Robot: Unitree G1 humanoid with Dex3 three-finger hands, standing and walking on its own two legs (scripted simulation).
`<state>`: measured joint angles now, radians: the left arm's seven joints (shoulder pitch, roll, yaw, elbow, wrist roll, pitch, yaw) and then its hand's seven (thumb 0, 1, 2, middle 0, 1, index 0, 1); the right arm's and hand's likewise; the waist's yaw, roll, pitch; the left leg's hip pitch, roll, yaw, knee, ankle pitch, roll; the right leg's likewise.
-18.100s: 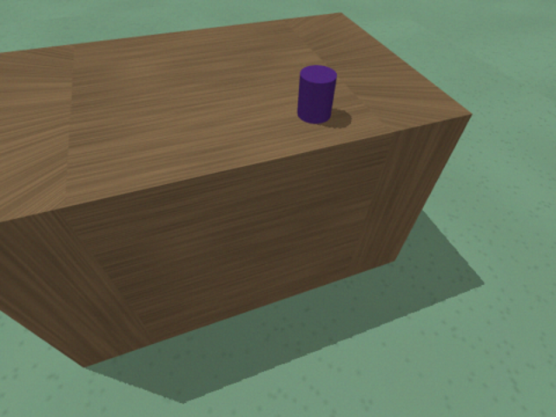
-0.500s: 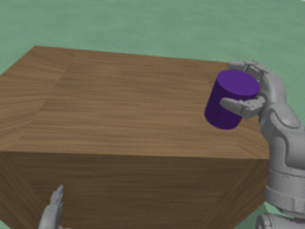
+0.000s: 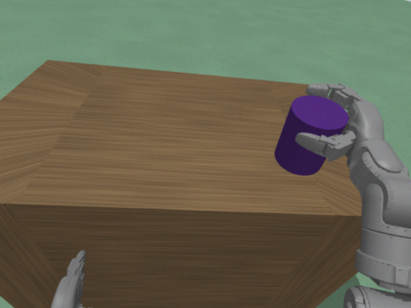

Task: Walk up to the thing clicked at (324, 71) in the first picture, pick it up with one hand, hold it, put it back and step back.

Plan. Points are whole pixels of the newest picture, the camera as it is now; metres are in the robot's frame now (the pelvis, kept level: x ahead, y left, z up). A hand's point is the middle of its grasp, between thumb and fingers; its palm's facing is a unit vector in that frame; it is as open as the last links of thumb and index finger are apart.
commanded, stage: crouch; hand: right
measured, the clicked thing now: (307, 136) +0.34 -0.16 +0.23
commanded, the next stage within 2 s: lower in 1.12 s
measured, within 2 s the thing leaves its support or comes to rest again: rests again in 1.86 s
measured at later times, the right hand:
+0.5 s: hand (298, 137) +0.39 -0.17 +0.19, palm faces +0.12 +0.99 +0.00, open 11.8 cm
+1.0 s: hand (289, 138) +0.44 -0.18 +0.15, palm faces +0.09 +1.00 +0.00, open 11.8 cm
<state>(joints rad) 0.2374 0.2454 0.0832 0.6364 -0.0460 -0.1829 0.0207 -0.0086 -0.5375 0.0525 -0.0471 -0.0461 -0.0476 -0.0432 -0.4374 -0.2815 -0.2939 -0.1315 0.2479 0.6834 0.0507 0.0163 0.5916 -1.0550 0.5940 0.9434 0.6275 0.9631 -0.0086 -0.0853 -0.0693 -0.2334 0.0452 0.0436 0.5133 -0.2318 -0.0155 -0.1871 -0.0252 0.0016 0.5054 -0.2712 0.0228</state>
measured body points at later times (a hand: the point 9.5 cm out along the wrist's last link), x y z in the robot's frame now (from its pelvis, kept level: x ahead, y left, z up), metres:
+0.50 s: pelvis +0.00 +0.00 +0.00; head -0.02 +0.02 +0.45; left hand +0.15 +0.26 -0.08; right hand +0.38 -0.22 +0.19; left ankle +0.03 +0.13 -0.74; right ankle +0.00 -0.14 -0.74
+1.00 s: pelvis +0.00 +0.00 +0.00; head +0.01 +0.01 +0.45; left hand +0.14 +0.27 -0.08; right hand +0.43 -0.23 +0.15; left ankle +0.03 +0.13 -0.74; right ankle +0.00 -0.14 -0.74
